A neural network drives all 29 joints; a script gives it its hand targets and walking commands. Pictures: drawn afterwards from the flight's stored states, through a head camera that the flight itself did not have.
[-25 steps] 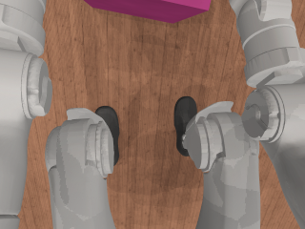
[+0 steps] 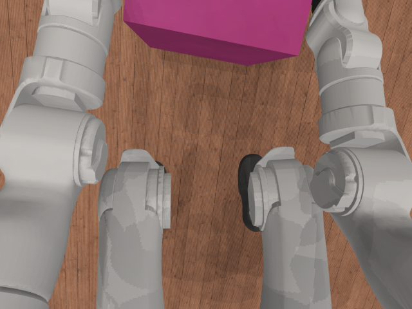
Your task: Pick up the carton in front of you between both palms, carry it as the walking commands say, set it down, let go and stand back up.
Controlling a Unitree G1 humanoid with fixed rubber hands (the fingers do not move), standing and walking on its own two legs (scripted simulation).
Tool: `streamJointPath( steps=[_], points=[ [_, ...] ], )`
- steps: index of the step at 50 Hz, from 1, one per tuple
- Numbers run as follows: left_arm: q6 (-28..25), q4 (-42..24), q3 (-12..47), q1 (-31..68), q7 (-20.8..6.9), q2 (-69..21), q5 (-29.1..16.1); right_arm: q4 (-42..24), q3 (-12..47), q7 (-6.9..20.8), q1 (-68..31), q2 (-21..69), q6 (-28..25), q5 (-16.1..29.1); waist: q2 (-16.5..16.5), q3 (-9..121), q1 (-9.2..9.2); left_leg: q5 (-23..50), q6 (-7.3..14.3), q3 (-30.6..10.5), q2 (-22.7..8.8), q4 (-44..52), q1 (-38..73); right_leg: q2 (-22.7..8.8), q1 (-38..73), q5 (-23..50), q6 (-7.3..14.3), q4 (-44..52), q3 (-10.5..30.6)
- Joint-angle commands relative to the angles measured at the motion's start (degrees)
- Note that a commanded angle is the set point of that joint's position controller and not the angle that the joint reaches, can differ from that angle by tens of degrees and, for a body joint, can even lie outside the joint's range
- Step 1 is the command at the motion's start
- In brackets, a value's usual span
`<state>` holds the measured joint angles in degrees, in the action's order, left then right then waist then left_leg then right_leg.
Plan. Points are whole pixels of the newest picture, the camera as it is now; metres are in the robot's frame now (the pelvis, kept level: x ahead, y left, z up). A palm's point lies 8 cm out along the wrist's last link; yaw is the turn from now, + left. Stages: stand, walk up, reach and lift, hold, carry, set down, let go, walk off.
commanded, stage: reach and lift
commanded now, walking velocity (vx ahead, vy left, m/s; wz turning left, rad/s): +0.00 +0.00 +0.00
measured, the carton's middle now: out of the picture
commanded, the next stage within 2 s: none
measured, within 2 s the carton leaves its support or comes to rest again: neither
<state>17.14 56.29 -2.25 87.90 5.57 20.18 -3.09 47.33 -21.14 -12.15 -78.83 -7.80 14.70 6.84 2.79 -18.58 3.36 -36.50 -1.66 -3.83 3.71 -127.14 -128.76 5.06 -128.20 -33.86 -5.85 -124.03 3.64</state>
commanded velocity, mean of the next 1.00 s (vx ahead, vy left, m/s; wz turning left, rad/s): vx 0.00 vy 0.00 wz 0.00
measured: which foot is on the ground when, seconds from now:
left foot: down 0.00-1.00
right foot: down 0.00-1.00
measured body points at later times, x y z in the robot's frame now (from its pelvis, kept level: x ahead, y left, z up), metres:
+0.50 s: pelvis -0.02 -0.01 +0.10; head +0.27 +0.03 +0.45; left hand +0.52 +0.16 +0.03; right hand +0.50 -0.14 +0.03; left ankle +0.09 +0.12 -0.34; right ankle +0.11 -0.15 -0.34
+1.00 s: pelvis +0.03 -0.01 +0.24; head +0.21 +0.01 +0.65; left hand +0.47 +0.16 +0.19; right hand +0.47 -0.14 +0.19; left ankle +0.09 +0.12 -0.34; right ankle +0.11 -0.15 -0.34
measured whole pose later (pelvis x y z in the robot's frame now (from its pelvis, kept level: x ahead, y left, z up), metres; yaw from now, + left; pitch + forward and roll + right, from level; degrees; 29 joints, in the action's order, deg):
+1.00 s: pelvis +0.03 -0.01 +0.24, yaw +4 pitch +36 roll -1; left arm 21.4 39.7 -23.3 46.7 1.4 -3.0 14.3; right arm 33.4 -28.2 -2.6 -42.2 5.9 22.8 -12.8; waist 0.2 14.1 1.2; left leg -27.3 -2.4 -6.5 5.2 -78.0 -86.5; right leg 4.7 -86.2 -26.8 -3.6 -77.0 6.3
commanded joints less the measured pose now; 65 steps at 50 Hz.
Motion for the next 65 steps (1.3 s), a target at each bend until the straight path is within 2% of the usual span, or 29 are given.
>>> streamJointPath(
  steps=[1, 2, 3, 4, 5, 6, 7, 10, 11, 12, 17, 18, 22, 27, 34, 35, 36, 37, 38, 41, 42, 43, 44, 57, 60, 61, 63, 64, 65],
  points=[
    [-0.59, -22.43, 16.69, 31.62, -16.68, -68.44, -6.54, -24.05, 28.73, 18.11, -45.33, 59.21, 1.78, 5.16, -9.67, 111.19, -0.58, 40.11, 0.1, 8.42, 4.32, 13.77, 55.01, 3.74, 45.54, 36.0, 3.12, 9.28, -11.46],
    [0.99, -14.71, 14.37, 25.38, -16.78, -71.94, -4.48, -19.62, 27.2, 17.76, -41.41, 57.91, 2.9, 3.17, -12.52, 105.28, -0.44, 37.57, 0.32, 8.34, 4.6, 14.83, 53.08, 3.8, 42.48, 32.98, 3.54, 11.62, -10.72],
    [2.24, -8.04, 10.71, 19.06, -16.82, -70.53, -2.75, -17.99, 25.95, 18.1, -41.27, 56.45, 3.31, 0.17, -8.15, 96.16, 1.38, 34.84, 0.63, 6.51, 4.9, 18.51, 48.94, 3.1, 40.55, 30.12, 2.84, 13.07, -12.37],
    [2.62, -4.2, 7.24, 15.33, -17.73, -72.74, 0.4, -13.92, 23.07, 18.72, -38.77, 57.58, 3.88, -2.28, -7.67, 87.21, -1.08, 28.85, 1.07, 7.19, 5.11, 19.71, 43.09, 3.37, 35.51, 24.57, 3.03, 15.89, -11.04],
    [2.91, -2.52, 5.93, 16.03, -18.68, -73.91, 0.45, -11.78, 20.9, 18.81, -36.08, 56.95, 4.09, -5.68, -6.87, 82.44, 4.56, 24.61, 0.23, 6.63, 4.97, 19.88, 38.16, 3.55, 36.38, 21.5, 3.26, 17.89, -11.5],
    [3.25, -2.38, 3.52, 15.34, -18.98, -72.99, 2.46, -12.3, 17.65, 19.26, -35.82, 56.78, 4.49, -6.69, -8.22, 78.28, 1.53, 20.0, 0.37, 7.18, 5.25, 22.63, 35.29, 3.23, 32.49, 17.38, 3.29, 18.39, -12.07],
    [2.82, -6.59, 3.82, 18.5, -18.86, -73.99, 2.11, -14.57, 16.89, 19.48, -33.89, 58.3, 4.69, -8.45, -6.98, 84.44, 4.04, 22.74, 0.45, 6.83, 5.16, 23.22, 38.53, 3.45, 36.62, 21.23, 3.28, 20.05, -11.85],
    [2.42, -0.56, -1.98, 16.78, -18.76, -73.01, 7.29, -9.49, 13.43, 20.46, -33.88, 58.28, 5.62, -12.26, -8.13, 74.6, 2.34, 16.78, 0.17, 7.48, 5.1, 26.25, 33.27, 3.39, 33.08, 15.47, 3.95, 23.0, -10.61],
    [2.48, 0.88, -4.43, 16.18, -18.47, -69.73, 10.12, -4.63, 12.66, 21.17, -31.71, 59.61, 6.36, -11.85, -7.62, 70.31, -1.5, 13.38, 0.85, 7.48, 4.98, 29.0, 31.97, 3.17, 31.91, 12.3, 3.6, 23.82, -10.33],
    [2.96, 2.59, -7.48, 14.37, -18.41, -71.8, 10.88, -3.94, 11.17, 21.42, -30.39, 58.77, 6.76, -13.53, -7.85, 69.43, -0.43, 9.93, 0.76, 8.29, 5.38, 30.21, 31.58, 3.83, 32.53, 9.12, 3.62, 26.25, -10.47],
    [3.23, -2.63, -4.72, 18.81, -18.45, -70.43, 11.88, -4.48, 9.56, 22.49, -29.57, 60.42, 7.27, -16.04, -6.49, 74.85, 1.65, 9.59, 0.56, 7.5, 5.4, 33.7, 37.08, 4.23, 34.16, 8.74, 3.21, 29.65, -11.7],
    [2.97, -5.06, -3.47, 18.61, -18.11, -71.24, 11.25, -7.07, 11.57, 22.85, -30.29, 61.86, 7.01, -14.08, -7.24, 78.71, -1.84, 13.53, 0.29, 8.38, 5.51, 35.07, 40.57, 3.75, 36.71, 12.03, 3.21, 29.42, -11.08],
    [4.67, -5.23, -1.37, 19.42, -18.3, -76.39, 9.14, -9.22, 14.95, 23.25, -32.87, 62.94, 7.94, -12.13, -8.37, 83.97, 0.58, 9.61, 0.18, 8.92, 5.62, 38.12, 46.19, 4.25, 42.12, 8.95, 3.29, 33.7, -10.97],
    [6.51, -16.68, 7.19, 21.37, -18.78, -80.66, 4.53, -15.9, 24.6, 24.75, -32.71, 69.7, 10.25, -7.53, -6.38, 100.82, -1.1, 17.94, 0.13, 9.04, 6.15, 39.73, 58.45, 4.31, 50.45, 15.3, 3.18, 35.21, -11.37],
    [7.73, -12.83, 8.76, 5.02, -19.97, -84.88, 5.13, -12.7, 26.32, 25.84, -18.54, 71.4, 11.01, -8.1, -6.82, 89.6, -1.57, 22.98, -1.47, 8.45, 5.77, 45.34, 59.34, 4.31, 54.35, 19.81, 3.26, 41.23, -9.82],
    [7.01, -15.97, 9.87, 7.22, -20.13, -85.98, 3.65, -15.75, 27.32, 26.1, -18.29, 70.08, 10.27, -8.9, -4.81, 92.31, 3.01, 24.22, -1.34, 7.38, 6.09, 45.39, 60.55, 4.44, 56.11, 21.58, 3.28, 41.4, -10.52],
    [6.96, -15.87, 9.83, 5.32, -19.97, -84.99, 3.67, -14.04, 26.66, 25.71, -16.69, 70.91, 10.0, -7.05, -8.67, 90.91, -2.08, 25.71, -1.77, 8.57, 5.96, 46.85, 61.82, 4.09, 58.69, 22.63, 3.78, 43.16, -8.27],
    [6.84, -15.12, 9.93, 3.25, -19.75, -87.53, 3.56, -14.33, 27.57, 25.38, -13.78, 73.05, 9.93, -7.57, -7.27, 91.56, 0.66, 24.62, -1.42, 7.86, 6.1, 46.51, 62.75, 4.69, 60.21, 22.17, 3.36, 43.77, -8.65],
    [6.68, -15.27, 9.23, -1.12, -19.56, -86.54, 5.02, -15.0, 29.52, 25.23, -12.36, 73.22, 9.61, -6.72, -5.99, 90.47, -4.03, 28.47, -0.97, 7.23, 6.1, 48.42, 63.18, 4.33, 59.25, 25.29, 2.81, 44.11, -8.65],
    [5.54, -14.63, 10.1, -4.01, -18.76, -87.18, 4.74, -12.58, 27.44, 25.39, -6.53, 70.99, 8.52, -8.54, -6.21, 83.75, 0.09, 27.57, -1.43, 5.62, 5.85, 51.98, 66.25, 4.68, 61.3, 24.28, 3.59, 47.99, -7.71],
    [5.4, -14.48, 9.48, -6.68, -18.43, -86.54, 6.81, -12.17, 27.4, 25.43, -4.32, 72.81, 8.6, -9.14, -6.39, 79.76, -3.18, 27.02, -0.9, 5.95, 6.05, 53.69, 66.64, 4.69, 59.28, 22.71, 3.47, 49.52, -6.95],
    [5.36, -10.95, 7.53, -8.99, -18.54, -86.56, 6.86, -11.4, 27.05, 25.37, -4.92, 70.2, 8.47, -9.87, -4.26, 76.41, -0.64, 25.26, -0.89, 5.15, 5.83, 55.4, 64.93, 4.53, 61.53, 21.44, 3.45, 51.81, -7.17],
    [4.32, -13.46, 8.56, -9.42, -18.48, -86.63, 6.74, -13.4, 28.33, 25.15, -5.08, 71.71, 7.47, -8.44, -4.84, 77.45, -3.53, 27.02, -0.41, 4.8, 5.56, 56.92, 69.53, 4.7, 63.62, 22.44, 3.63, 52.77, -5.92],
    [1.41, -19.69, 13.65, -20.85, -18.65, -87.49, 6.55, -15.15, 33.22, 23.73, 11.96, 76.62, 4.87, -10.33, -2.4, 72.67, -0.89, 30.05, 0.24, 2.14, 4.95, 69.51, 86.4, 3.76, 81.57, 25.57, 3.57, 66.62, -3.82],
    [2.58, -18.01, 13.54, -26.45, -18.85, -86.66, 7.42, -15.09, 33.26, 24.04, 14.5, 76.17, 5.57, -9.9, -2.63, 67.33, -4.12, 29.89, 0.55, 1.47, 4.57, 73.6, 88.7, 3.06, 86.08, 26.71, 3.87, 69.79, -2.04],
    [2.57, -18.42, 13.91, -26.56, -19.07, -87.8, 7.32, -16.99, 33.99, 23.78, 16.08, 74.35, 5.84, -11.59, -2.87, 66.24, -0.11, 29.48, 0.42, 1.39, 4.86, 75.19, 88.34, 3.22, 87.41, 27.89, 4.13, 71.83, -1.92],
    [3.23, -19.98, 14.63, -28.67, -19.28, -86.86, 7.37, -15.12, 35.61, 23.74, 17.93, 76.09, 6.51, -10.06, -3.01, 63.13, -4.05, 28.86, 0.74, 1.64, 4.28, 77.26, 90.8, 2.6, 91.87, 27.13, 4.16, 74.32, -0.86],
    [3.28, -21.41, 15.29, -28.38, -18.94, -85.92, 7.59, -16.47, 34.79, 24.03, 19.18, 74.03, 6.95, -11.16, -1.7, 61.84, -0.5, 30.67, 0.64, 0.93, 4.23, 78.93, 93.35, 2.81, 90.84, 28.26, 4.4, 75.26, -1.69],
    [3.24, -22.16, 15.65, -30.58, -19.16, -87.82, 7.46, -17.32, 36.21, 23.92, 19.49, 76.0, 6.68, -10.35, -3.39, 63.14, -2.91, 33.35, 0.4, 0.95, 4.44, 79.43, 96.04, 2.72, 93.81, 30.36, 4.17, 76.82, -0.76]
  ],
)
